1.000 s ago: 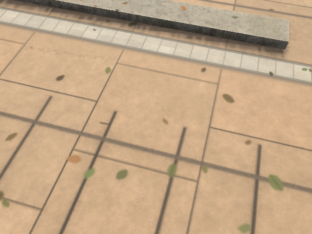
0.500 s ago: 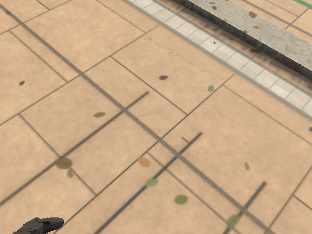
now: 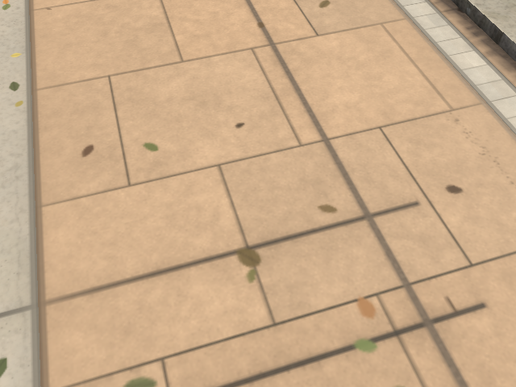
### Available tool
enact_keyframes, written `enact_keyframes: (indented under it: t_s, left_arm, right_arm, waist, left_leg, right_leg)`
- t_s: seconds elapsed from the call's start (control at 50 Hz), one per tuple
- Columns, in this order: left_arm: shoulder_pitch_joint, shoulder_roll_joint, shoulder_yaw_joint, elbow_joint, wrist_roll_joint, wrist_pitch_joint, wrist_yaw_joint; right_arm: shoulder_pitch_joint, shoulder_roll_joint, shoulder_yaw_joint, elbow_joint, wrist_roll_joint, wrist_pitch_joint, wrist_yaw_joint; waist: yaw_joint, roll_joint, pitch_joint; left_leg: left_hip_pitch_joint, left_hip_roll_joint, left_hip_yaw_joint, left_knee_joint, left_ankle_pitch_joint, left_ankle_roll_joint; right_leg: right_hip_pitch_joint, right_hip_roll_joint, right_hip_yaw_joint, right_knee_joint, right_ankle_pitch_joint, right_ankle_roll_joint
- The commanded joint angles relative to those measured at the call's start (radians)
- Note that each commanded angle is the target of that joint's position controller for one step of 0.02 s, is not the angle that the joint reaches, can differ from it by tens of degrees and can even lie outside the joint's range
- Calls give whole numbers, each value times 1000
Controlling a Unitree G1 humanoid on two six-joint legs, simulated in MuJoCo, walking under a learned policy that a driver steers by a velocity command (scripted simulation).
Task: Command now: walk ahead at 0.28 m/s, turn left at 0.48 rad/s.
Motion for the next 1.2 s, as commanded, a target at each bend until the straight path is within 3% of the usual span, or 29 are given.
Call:
enact_keyframes:
  t_s: [0.02,0.08,0.1,0.12,0.14,0.16,0.24,0.32,0.44,0.5,0.54,0.58,0.6,0.62,0.64,0.68,0.72,0.8,0.86,0.94,0.98,1.0,1.02,1.04,1.06,1.1,1.12,1.14,1.2]
  left_arm:
    - [-3,223,62,-46,-34,-26,-16]
    - [-22,160,41,-26,-36,-42,-32]
    - [-57,79,16,-41,-20,-54,-43]
    - [-82,-27,-19,-79,15,-75,-65]
    - [-149,64,5,-141,-32,-104,-68]
    - [-213,128,18,-151,-64,-120,-65]
    - [-85,129,25,-72,-11,-117,-66]
    - [-156,71,1,-82,-17,-107,-70]
    - [-319,46,-25,-131,-54,-118,-125]
    - [-337,61,-20,-164,-51,-118,-139]
    - [-209,110,1,-160,-51,-102,-129]
    - [247,229,55,-47,-52,-78,-101]
    - [322,300,69,-19,-36,-84,-93]
    - [357,237,61,-9,-33,-85,-79]
    - [342,203,51,-6,-13,-90,-69]
    - [217,178,38,-28,-5,-104,-68]
    - [116,127,20,-62,4,-104,-65]
    - [109,122,15,-62,-29,-108,-35]
    - [176,157,29,-38,-39,-104,-20]
    - [233,156,39,-12,-63,-93,-8]
    - [226,157,43,-8,-47,-76,-9]
    - [204,154,38,-17,-22,-69,-20]
    - [181,71,6,-53,14,-68,-31]
    - [392,-50,-34,-99,-56,-83,-42]
    - [336,45,-32,-76,-91,-75,-26]
    - [110,137,-8,-100,-40,-66,-24]
    - [44,124,-5,-127,-22,-68,-32]
    - [45,107,-2,-138,-34,-60,-42]
    - [35,50,-12,-164,-56,-25,-53]
  right_arm:
    - [29,-83,-17,-53,6,-30,19]
    - [229,-57,-15,78,5,-53,22]
    - [340,-76,-23,123,3,-65,18]
    - [381,-151,-20,106,-10,-84,13]
    - [343,-233,-48,66,-11,-109,18]
    - [295,-187,-35,61,-11,-135,22]
    - [194,-78,11,65,-20,-151,18]
    - [276,-61,21,129,-17,-160,2]
    - [358,-89,22,211,-14,-164,-5]
    - [343,-126,19,228,-29,-152,-12]
    - [338,-164,10,236,-52,-133,-29]
    - [251,-204,1,204,-53,-127,-38]
    - [373,-8,53,153,-59,-158,-9]
    - [299,-76,56,147,-26,-220,11]
    - [123,-127,37,86,18,-245,13]
    - [27,-88,51,50,-2,-268,1]
    - [97,-74,44,59,-17,-239,1]
    - [-45,-62,48,-16,-53,-211,-6]
    - [-195,-16,59,-60,-45,-221,3]
    - [-252,-94,19,-88,15,-220,-1]
    - [-133,-154,-16,-64,27,-228,-2]
    - [41,-183,-38,-37,33,-226,-8]
    - [292,-225,-46,-8,20,-213,-21]
    - [324,-308,-56,37,-26,-210,3]
    - [273,-204,-43,12,-23,-203,9]
    - [198,-125,-24,28,-24,-183,-2]
    - [179,-115,-20,49,-36,-179,-2]
    - [152,-91,-12,66,-45,-182,-4]
    - [117,-40,-1,114,-13,-187,7]
  waist:
    - [-14,-229,-122]
    - [-113,-108,-65]
    - [-162,32,-68]
    - [-141,267,-58]
    - [-156,240,-32]
    - [-155,125,74]
    - [-59,108,88]
    - [-78,90,98]
    - [-131,92,168]
    - [-102,144,112]
    - [-11,227,-23]
    - [215,146,-235]
    - [77,-223,-365]
    - [123,-184,-542]
    - [144,-164,-333]
    - [32,61,-108]
    - [-75,5,-17]
    - [-74,-17,129]
    - [3,-53,96]
    - [23,-109,53]
    - [-50,-131,-28]
    - [-152,-133,-154]
    - [-246,-70,-352]
    - [-99,493,-526]
    - [-135,433,-415]
    - [-169,77,-144]
    - [-152,30,-62]
    - [-113,60,-24]
    - [-61,92,37]
  left_leg:
    - [153,-39,90,-188,-48,58]
    - [487,-95,161,-503,72,142]
    - [689,8,-21,-557,-16,176]
    - [765,237,-372,-546,57,225]
    - [671,376,-685,-732,-352,405]
    - [626,358,-674,-802,-447,404]
    - [485,191,-336,-807,-81,297]
    - [428,134,-151,-852,173,259]
    - [572,176,42,-913,351,206]
    - [678,196,128,-776,972,170]
    - [755,211,151,-521,1554,148]
    - [424,172,155,35,1548,108]
    - [-162,-25,49,521,350,36]
    - [-240,-106,-147,613,-3,84]
    - [-328,-59,-161,611,53,114]
    - [-265,4,-141,472,108,127]
    - [-172,40,-141,392,121,105]
    - [-94,42,-43,89,275,19]
    - [150,-36,1,-236,571,-9]
    - [164,-53,-103,-450,543,-20]
    - [252,-64,-96,-456,398,16]
    - [437,-39,-78,-419,346,47]
    - [791,124,-224,-319,126,98]
    - [1096,393,-872,-565,-330,285]
    - [1014,376,-951,-649,-543,250]
    - [741,286,-570,-631,-137,184]
    - [619,252,-452,-641,27,184]
    - [531,229,-361,-659,103,180]
    - [439,214,-187,-710,213,177]
  right_leg:
    - [29,-236,232,-225,-351,-187]
    - [-173,-170,133,-83,-456,-114]
    - [-375,-104,43,202,-385,-49]
    - [-645,-23,28,651,-446,-9]
    - [-857,2,132,739,-356,-12]
    - [-927,-42,186,782,-215,-28]
    - [-772,-67,171,695,110,16]
    - [-660,-29,123,523,299,37]
    - [-572,21,75,219,355,-36]
    - [-451,104,-12,181,233,-98]
    - [-279,180,-66,240,99,-145]
    - [360,163,56,204,105,-215]
    - [860,-122,646,190,-307,-420]
    - [900,-202,1027,-62,-581,-432]
    - [770,-174,953,-147,-504,-352]
    - [372,-109,756,-180,-245,-325]
    - [116,-25,643,-229,-194,-335]
    - [-225,59,488,-293,-69,-316]
    - [-325,113,428,-254,-24,-242]
    - [-27,54,571,-144,-83,-192]
    - [113,30,592,39,178,-158]
    - [112,61,547,253,325,-117]
    - [-72,92,478,601,223,-91]
    - [-433,201,374,966,-379,-50]
    - [-564,86,326,1074,-282,-53]
    - [-580,18,256,1043,-150,-49]
    - [-557,-14,251,990,-118,-52]
    - [-512,-48,259,958,-104,-53]
    - [-543,-96,236,930,-112,-59]
Velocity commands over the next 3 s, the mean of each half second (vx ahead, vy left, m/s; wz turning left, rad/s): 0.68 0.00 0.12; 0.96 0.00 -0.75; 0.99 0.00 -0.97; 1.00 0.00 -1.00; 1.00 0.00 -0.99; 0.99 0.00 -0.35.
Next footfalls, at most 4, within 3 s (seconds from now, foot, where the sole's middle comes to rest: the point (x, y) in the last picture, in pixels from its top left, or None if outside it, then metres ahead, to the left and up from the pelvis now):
0.10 left None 0.00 0.14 -0.78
0.58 right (300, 379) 0.49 -0.05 -0.78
1.02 left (258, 232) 0.93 0.07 -0.78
1.48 right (397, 190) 1.10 -0.38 -0.78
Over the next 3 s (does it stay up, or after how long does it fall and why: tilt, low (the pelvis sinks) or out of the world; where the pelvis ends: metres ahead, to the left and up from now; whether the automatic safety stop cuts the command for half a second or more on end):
stays up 1.10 -1.39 -0.02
